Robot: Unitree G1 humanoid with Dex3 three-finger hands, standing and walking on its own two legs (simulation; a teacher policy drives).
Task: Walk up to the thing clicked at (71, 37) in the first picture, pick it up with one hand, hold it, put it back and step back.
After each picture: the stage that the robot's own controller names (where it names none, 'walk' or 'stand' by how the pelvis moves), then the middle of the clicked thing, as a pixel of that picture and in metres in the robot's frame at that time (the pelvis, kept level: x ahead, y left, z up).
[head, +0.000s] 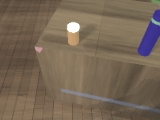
stand; (73, 34) +0.74 +0.06 -0.08
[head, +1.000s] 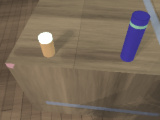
walk; (47, 45) +0.61 +0.21 -0.07
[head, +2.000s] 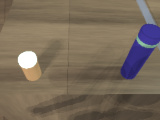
stand; (30, 66) +0.43 +0.21 -0.05
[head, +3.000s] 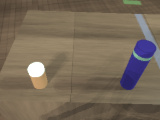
stand; (38, 76) +0.44 +0.20 -0.08
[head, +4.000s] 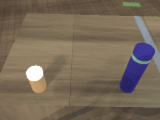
stand; (37, 79) +0.43 +0.21 -0.09
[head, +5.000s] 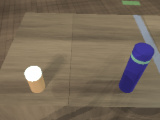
stand; (35, 79) +0.42 +0.21 -0.09
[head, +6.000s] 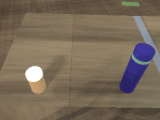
stand; (36, 80) +0.42 +0.21 -0.09
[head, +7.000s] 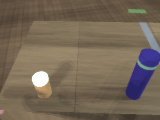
rise first; (42, 85) +0.41 +0.20 -0.08
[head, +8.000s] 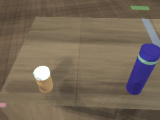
go down; (44, 79) +0.43 +0.20 -0.08
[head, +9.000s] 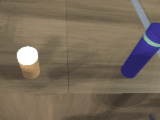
go down; (29, 63) +0.43 +0.18 -0.02
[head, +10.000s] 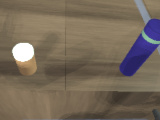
approach; (25, 60) +0.44 +0.19 -0.01
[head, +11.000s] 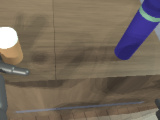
close; (9, 47) +0.46 +0.20 +0.02
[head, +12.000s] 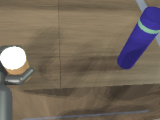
lift; (17, 66) +0.39 +0.19 +0.03
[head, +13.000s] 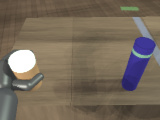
lift; (27, 71) +0.32 +0.17 +0.14
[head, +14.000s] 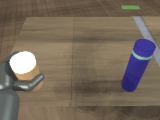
hold; (27, 73) +0.33 +0.17 +0.12
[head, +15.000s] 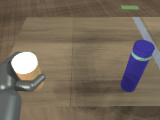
hold; (29, 73) +0.33 +0.17 +0.12
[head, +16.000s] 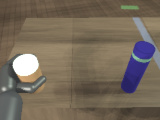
crouch; (30, 74) +0.33 +0.17 +0.11
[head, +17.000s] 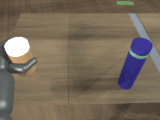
crouch; (21, 57) +0.39 +0.19 +0.12
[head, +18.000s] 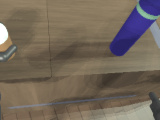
lower; out of the picture +0.46 +0.21 +0.01
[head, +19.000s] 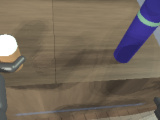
lower; (9, 54) +0.44 +0.20 +0.02
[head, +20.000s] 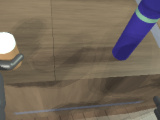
lower; (7, 52) +0.44 +0.20 +0.02
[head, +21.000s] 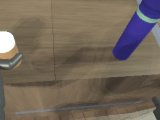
lower; (6, 51) +0.45 +0.20 +0.02
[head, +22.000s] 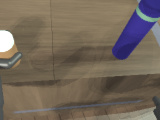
loosen; (5, 50) +0.45 +0.20 +0.02
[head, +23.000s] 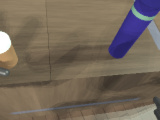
withdraw; (2, 51) +0.45 +0.20 +0.02
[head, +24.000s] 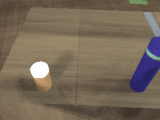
sink last; (41, 77) +0.41 +0.18 -0.04
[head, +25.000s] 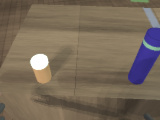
stand; (41, 69) +0.44 +0.19 -0.03
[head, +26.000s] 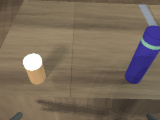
stand; (35, 69) +0.43 +0.20 -0.01
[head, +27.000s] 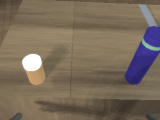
stand; (34, 70) +0.42 +0.20 -0.02
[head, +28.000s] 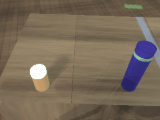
stand; (40, 78) +0.44 +0.20 -0.08
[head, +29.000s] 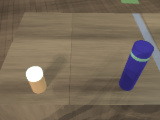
stand; (36, 80) +0.42 +0.21 -0.09
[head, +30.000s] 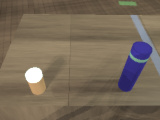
stand; (36, 81) +0.42 +0.21 -0.09
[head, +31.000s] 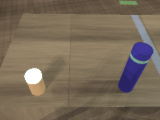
walk; (35, 82) +0.41 +0.21 -0.09
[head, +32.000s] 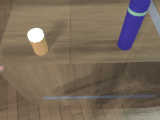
walk; (38, 42) +0.56 +0.22 -0.07
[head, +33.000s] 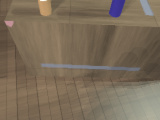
walk; (44, 3) +0.83 +0.22 -0.06
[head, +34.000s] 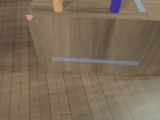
stand; (57, 2) +1.05 +0.20 -0.07
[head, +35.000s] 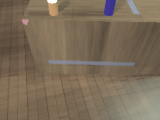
stand; (53, 6) +1.05 +0.20 -0.09
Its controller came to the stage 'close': yes
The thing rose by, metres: 0.20
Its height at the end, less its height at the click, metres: +0.00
